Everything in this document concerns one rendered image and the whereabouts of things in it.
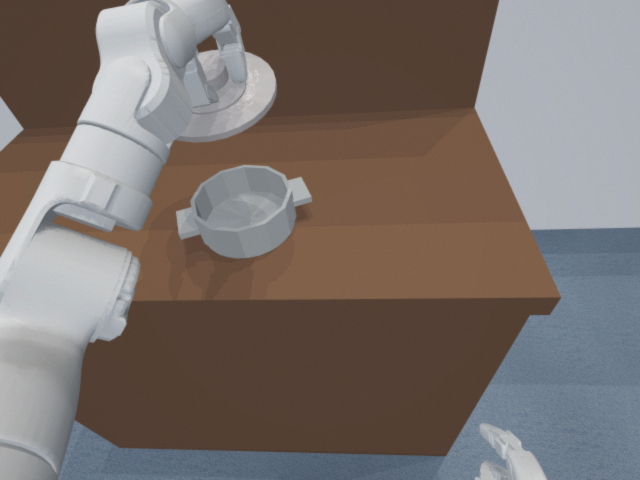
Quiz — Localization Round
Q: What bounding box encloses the left robot forearm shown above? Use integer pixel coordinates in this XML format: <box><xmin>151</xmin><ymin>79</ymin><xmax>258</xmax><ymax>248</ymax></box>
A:
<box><xmin>0</xmin><ymin>0</ymin><xmax>197</xmax><ymax>302</ymax></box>

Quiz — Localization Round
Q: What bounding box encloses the lid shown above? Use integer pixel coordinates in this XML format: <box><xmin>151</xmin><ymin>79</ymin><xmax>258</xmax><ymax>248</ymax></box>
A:
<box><xmin>175</xmin><ymin>50</ymin><xmax>277</xmax><ymax>143</ymax></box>

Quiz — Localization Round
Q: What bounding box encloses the left robot hand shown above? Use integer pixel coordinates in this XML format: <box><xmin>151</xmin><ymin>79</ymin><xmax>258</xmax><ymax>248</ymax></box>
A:
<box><xmin>171</xmin><ymin>0</ymin><xmax>247</xmax><ymax>108</ymax></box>

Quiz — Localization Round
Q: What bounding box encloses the right robot hand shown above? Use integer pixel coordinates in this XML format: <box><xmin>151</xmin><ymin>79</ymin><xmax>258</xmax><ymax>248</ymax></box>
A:
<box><xmin>475</xmin><ymin>423</ymin><xmax>547</xmax><ymax>480</ymax></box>

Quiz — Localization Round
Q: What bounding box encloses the pot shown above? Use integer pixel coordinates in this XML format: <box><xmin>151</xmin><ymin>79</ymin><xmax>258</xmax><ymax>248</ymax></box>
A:
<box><xmin>176</xmin><ymin>165</ymin><xmax>312</xmax><ymax>259</ymax></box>

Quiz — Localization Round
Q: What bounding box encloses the table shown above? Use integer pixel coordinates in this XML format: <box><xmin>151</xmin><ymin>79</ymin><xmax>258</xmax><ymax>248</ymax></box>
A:
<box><xmin>0</xmin><ymin>0</ymin><xmax>561</xmax><ymax>456</ymax></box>

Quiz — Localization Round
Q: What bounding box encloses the knob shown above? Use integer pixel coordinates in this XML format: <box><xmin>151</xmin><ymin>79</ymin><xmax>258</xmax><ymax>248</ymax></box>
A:
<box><xmin>188</xmin><ymin>54</ymin><xmax>229</xmax><ymax>92</ymax></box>

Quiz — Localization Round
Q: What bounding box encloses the left robot upper arm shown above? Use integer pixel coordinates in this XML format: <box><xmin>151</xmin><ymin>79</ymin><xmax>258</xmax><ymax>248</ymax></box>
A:
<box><xmin>0</xmin><ymin>221</ymin><xmax>140</xmax><ymax>480</ymax></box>

